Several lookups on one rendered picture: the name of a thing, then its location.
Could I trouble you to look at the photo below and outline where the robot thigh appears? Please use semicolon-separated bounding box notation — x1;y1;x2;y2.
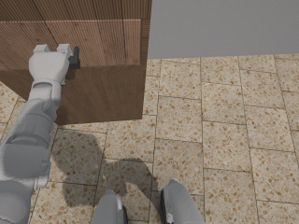
91;193;123;224
164;182;206;224

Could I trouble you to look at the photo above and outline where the drawer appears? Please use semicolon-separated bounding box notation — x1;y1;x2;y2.
0;19;141;70

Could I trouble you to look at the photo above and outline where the handle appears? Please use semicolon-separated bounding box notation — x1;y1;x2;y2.
68;46;80;70

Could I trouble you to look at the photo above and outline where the cabinet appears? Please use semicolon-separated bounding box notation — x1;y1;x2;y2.
0;0;152;126

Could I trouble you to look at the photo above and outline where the robot left forearm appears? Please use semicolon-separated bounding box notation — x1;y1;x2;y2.
0;78;62;149

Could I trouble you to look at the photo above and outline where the robot left upper arm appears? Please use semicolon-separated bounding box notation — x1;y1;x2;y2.
0;143;51;224

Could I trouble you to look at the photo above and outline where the left robot thigh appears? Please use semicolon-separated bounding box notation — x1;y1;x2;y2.
91;193;123;224

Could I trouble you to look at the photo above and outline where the right robot thigh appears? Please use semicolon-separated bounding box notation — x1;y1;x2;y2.
164;182;206;224

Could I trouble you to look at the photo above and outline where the robot left hand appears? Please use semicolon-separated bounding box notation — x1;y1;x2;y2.
28;43;74;85

